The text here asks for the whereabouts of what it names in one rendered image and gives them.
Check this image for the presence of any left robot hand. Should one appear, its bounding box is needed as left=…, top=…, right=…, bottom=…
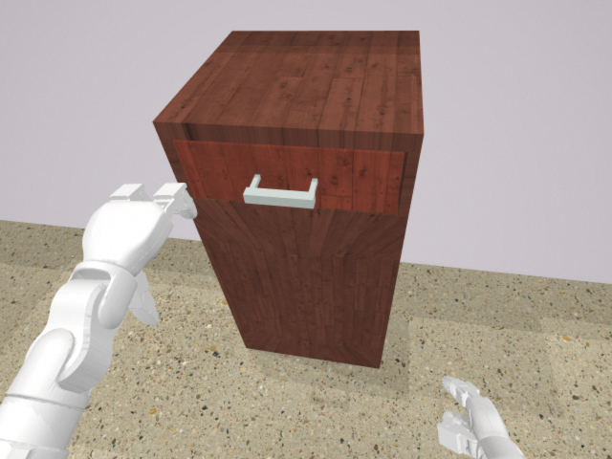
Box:
left=82, top=183, right=197, bottom=325

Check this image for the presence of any right robot hand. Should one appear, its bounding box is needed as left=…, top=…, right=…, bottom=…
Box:
left=437, top=376, right=510, bottom=459

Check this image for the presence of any handle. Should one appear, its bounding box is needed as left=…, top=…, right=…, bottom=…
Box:
left=243, top=174, right=317, bottom=208

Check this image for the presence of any drawer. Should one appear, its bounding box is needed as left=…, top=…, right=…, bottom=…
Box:
left=173, top=140, right=404, bottom=214

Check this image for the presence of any robot left forearm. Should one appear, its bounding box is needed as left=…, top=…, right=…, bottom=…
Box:
left=0, top=260, right=138, bottom=459

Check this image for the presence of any cabinet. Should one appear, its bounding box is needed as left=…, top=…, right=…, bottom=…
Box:
left=152, top=31, right=424, bottom=369

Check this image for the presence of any robot right forearm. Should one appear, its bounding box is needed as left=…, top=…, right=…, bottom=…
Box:
left=476, top=436, right=528, bottom=459

